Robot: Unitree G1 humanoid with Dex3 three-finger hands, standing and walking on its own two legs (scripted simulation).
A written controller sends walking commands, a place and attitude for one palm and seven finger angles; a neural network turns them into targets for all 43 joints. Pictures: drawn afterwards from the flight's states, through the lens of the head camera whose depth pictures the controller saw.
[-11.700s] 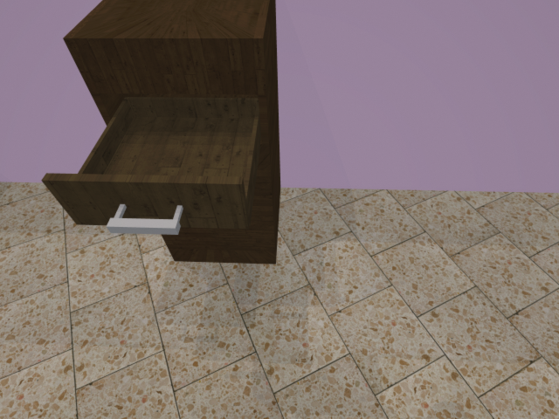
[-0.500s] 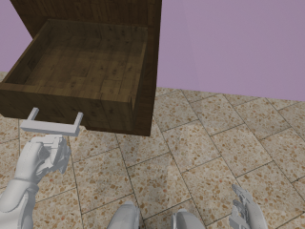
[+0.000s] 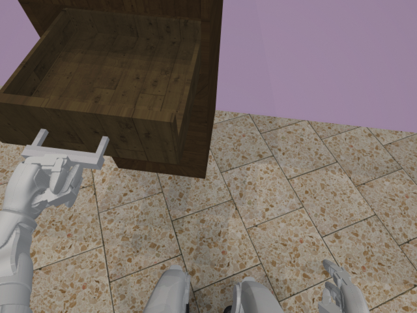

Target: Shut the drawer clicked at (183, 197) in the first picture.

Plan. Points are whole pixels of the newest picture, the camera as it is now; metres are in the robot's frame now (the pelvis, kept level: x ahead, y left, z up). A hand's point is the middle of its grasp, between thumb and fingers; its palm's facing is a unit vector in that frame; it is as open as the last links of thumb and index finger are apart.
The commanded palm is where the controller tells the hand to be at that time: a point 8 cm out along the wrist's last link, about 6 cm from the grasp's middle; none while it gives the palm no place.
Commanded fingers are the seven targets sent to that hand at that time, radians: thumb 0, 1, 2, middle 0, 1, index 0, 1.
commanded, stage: push the drawer shut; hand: left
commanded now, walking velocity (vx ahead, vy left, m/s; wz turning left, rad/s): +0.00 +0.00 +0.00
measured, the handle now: (68, 147) +0.38 +0.29 +0.06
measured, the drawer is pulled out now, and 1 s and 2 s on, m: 0.29 0.15 0.05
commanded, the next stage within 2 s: none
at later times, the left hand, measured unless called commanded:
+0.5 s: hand (85, 151) +0.38 +0.26 +0.05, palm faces -0.12 -0.99 -0.03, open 2.8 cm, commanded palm +0.38 +0.30 +0.06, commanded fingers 0.00 0.90 0.90 -1.40 -1.60 -1.40 -1.60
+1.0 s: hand (101, 125) +0.44 +0.25 +0.06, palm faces -0.09 -1.00 -0.04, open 2.8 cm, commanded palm +0.44 +0.29 +0.06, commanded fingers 0.00 0.90 0.90 -1.40 -1.60 -1.40 -1.60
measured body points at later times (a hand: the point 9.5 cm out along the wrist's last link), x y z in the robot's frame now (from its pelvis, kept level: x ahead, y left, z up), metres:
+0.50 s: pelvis -0.01 +0.03 +0.01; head +0.10 +0.06 +0.44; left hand +0.38 +0.31 +0.06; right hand +0.10 -0.23 -0.09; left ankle +0.04 +0.11 -0.63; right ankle +0.02 -0.09 -0.63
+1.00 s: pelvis +0.01 +0.02 +0.01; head +0.13 +0.05 +0.44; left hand +0.44 +0.30 +0.06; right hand +0.08 -0.25 -0.10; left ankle +0.04 +0.11 -0.63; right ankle +0.02 -0.09 -0.63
